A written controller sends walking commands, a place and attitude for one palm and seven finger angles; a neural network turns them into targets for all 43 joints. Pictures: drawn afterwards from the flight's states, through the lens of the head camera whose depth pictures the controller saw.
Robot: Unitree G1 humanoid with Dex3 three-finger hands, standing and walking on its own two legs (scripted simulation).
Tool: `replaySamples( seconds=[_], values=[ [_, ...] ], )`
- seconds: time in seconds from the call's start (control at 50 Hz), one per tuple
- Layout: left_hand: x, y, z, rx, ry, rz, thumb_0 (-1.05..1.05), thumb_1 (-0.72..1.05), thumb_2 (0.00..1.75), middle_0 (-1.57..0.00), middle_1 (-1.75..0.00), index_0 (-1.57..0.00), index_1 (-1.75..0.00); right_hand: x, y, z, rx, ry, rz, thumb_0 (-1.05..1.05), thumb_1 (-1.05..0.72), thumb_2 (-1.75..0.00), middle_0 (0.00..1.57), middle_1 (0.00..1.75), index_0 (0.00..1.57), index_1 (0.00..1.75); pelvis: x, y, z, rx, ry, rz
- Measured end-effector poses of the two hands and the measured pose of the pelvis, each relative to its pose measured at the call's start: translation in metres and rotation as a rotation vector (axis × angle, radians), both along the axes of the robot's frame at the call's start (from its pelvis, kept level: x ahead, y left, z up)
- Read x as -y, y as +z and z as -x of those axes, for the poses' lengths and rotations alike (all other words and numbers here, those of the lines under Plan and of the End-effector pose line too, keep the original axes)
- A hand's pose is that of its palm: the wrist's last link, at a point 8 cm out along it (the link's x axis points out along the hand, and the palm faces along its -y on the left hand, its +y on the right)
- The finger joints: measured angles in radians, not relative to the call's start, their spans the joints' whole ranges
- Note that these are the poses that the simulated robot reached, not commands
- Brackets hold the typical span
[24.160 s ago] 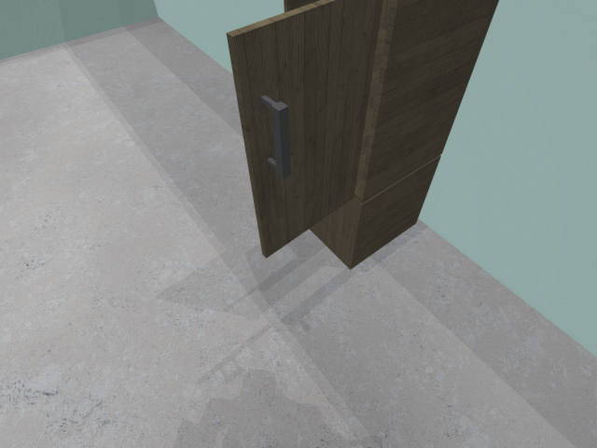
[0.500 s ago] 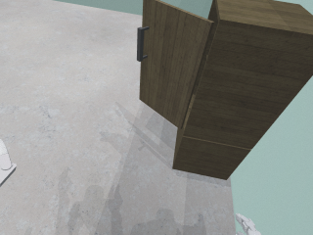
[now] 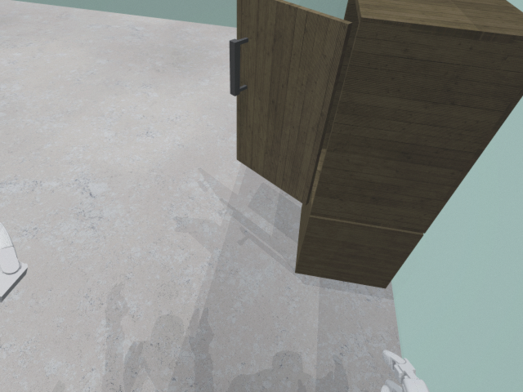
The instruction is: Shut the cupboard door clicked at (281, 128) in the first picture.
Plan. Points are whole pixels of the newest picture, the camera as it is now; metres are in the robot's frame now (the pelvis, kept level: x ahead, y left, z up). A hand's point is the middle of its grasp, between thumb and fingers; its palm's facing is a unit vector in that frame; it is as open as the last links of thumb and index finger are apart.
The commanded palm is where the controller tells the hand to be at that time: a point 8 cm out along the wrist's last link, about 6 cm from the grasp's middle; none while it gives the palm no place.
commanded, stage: let the arm hang, fingers relaxed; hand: left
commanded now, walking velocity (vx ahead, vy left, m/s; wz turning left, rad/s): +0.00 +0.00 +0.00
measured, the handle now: (239, 67) +0.97 +0.09 +0.06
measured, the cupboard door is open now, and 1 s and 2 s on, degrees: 57 57 57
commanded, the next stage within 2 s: look to check the result in 1.20 s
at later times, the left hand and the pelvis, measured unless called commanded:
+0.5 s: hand out of the picture +0.04 +0.17 -0.17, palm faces +0.08 -0.98 -0.18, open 6.9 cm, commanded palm none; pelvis +0.00 -0.01 +0.01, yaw +2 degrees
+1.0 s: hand out of the picture -0.02 +0.16 -0.16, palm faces +0.05 -0.98 -0.18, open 7.4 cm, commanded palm none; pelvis +0.00 +0.00 +0.01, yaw +0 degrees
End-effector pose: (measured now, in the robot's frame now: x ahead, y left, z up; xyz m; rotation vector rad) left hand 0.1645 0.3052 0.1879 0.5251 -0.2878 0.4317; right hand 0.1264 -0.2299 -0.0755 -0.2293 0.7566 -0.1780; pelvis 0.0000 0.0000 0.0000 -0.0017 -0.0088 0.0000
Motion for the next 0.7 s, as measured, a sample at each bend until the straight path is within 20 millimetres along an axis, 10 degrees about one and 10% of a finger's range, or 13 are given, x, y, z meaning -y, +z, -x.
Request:
replaySamples(
  seconds=[0.12, 0.24, 0.32, 0.38, 0.7],
  values=[
    [0.012, -0.003, -0.003, -0.068, -0.023, -0.041, 0.01, 0.89, 0.90, -0.21, -0.30, -0.21, -0.30, -0.004, -0.008, -0.012, -0.008, 0.038, -0.058, 0.01, -0.91, -0.90, 0.20, 0.30, 0.21, 0.30, 0.005, 0.002, -0.008, -0.024, 0.010, 0.011],
    [0.021, -0.172, -0.014, -0.724, 0.022, 0.272, 0.00, 0.90, 0.90, -0.20, -0.29, -0.20, -0.30, 0.010, -0.043, -0.015, -0.141, 0.081, -0.073, 0.01, -0.91, -0.90, 0.20, 0.30, 0.21, 0.30, -0.001, -0.006, -0.004, -0.022, 0.027, 0.003],
    [0.067, -0.276, 0.037, -1.147, 0.007, 0.473, 0.01, 0.91, 0.90, -0.20, -0.29, -0.19, -0.30, 0.019, -0.044, 0.007, -0.235, 0.053, -0.043, 0.01, -0.91, -0.90, 0.20, 0.30, 0.21, 0.30, 0.002, -0.005, -0.002, -0.001, 0.028, -0.012],
    [0.100, -0.316, 0.086, -1.347, 0.018, 0.614, 0.00, 0.92, 0.90, -0.20, -0.29, -0.20, -0.30, 0.024, -0.041, 0.033, -0.332, 0.029, -0.016, 0.01, -0.91, -0.90, 0.20, 0.30, 0.20, 0.30, 0.006, -0.001, -0.001, 0.007, 0.028, -0.007],
    [0.064, -0.315, 0.200, -1.630, 0.274, 0.620, -0.01, 0.93, 0.90, -0.20, -0.29, -0.20, -0.30, 0.005, -0.058, 0.134, -0.646, -0.059, -0.090, 0.00, -0.91, -0.90, 0.20, 0.30, 0.20, 0.30, 0.006, 0.011, 0.002, 0.022, 0.021, 0.009]
  ],
)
